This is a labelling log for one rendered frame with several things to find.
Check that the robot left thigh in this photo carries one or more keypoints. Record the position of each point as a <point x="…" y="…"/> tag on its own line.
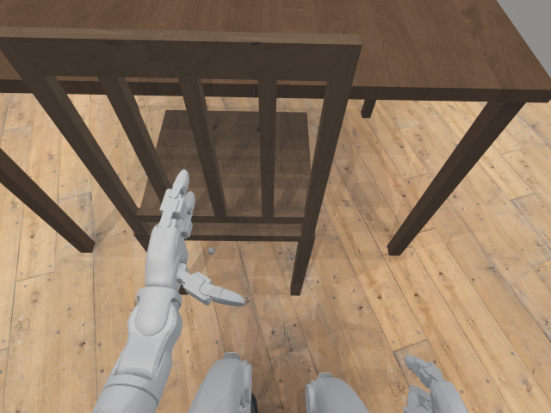
<point x="226" y="386"/>

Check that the robot right hand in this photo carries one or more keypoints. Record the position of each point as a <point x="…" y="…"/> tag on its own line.
<point x="443" y="397"/>

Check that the right robot shin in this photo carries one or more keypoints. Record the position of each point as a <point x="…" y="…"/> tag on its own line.
<point x="321" y="375"/>

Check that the left robot forearm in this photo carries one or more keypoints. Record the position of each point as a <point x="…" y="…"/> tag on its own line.
<point x="137" y="381"/>

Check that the table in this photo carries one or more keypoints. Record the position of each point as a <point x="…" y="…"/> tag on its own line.
<point x="412" y="50"/>

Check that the chair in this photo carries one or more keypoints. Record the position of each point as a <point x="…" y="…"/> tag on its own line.
<point x="250" y="172"/>

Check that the robot left hand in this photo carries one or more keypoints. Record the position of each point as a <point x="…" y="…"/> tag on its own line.
<point x="167" y="248"/>

